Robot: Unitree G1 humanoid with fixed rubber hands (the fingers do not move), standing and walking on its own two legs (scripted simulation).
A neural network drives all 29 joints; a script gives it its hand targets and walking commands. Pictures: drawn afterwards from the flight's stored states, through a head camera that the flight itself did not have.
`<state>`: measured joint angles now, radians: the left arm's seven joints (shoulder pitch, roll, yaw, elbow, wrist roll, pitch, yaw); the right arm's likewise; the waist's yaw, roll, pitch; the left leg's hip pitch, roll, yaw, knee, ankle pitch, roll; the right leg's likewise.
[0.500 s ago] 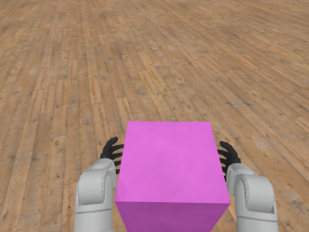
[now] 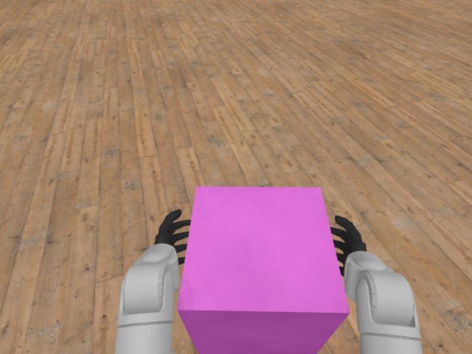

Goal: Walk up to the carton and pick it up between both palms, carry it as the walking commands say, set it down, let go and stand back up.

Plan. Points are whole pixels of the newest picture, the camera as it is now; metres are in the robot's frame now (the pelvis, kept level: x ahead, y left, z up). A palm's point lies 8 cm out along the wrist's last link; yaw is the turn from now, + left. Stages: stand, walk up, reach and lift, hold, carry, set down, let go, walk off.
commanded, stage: carry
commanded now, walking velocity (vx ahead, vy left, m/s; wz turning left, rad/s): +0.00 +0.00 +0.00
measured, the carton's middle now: (256, 275) +0.27 +0.00 +0.00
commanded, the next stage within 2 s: none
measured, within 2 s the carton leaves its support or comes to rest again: neither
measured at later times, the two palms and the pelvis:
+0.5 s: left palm (162, 251) +0.28 +0.16 +0.06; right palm (345, 259) +0.27 -0.14 +0.06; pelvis +0.01 +0.01 +0.00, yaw +0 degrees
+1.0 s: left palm (157, 251) +0.29 +0.17 +0.05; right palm (338, 259) +0.28 -0.13 +0.05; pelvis +0.01 +0.02 +0.00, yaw +0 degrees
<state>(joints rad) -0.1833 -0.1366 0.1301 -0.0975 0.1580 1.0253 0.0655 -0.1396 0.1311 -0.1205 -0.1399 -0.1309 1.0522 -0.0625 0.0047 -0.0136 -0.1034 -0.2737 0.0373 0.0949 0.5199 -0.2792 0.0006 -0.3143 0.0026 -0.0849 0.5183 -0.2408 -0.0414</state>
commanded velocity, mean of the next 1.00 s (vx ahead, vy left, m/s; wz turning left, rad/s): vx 0.00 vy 0.00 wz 0.00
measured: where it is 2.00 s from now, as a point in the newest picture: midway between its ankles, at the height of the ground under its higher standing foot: outside the picture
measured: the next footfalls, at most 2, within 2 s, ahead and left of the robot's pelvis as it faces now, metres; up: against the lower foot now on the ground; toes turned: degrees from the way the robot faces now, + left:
none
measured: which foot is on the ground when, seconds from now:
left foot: down 0.00-1.00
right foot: down 0.00-1.00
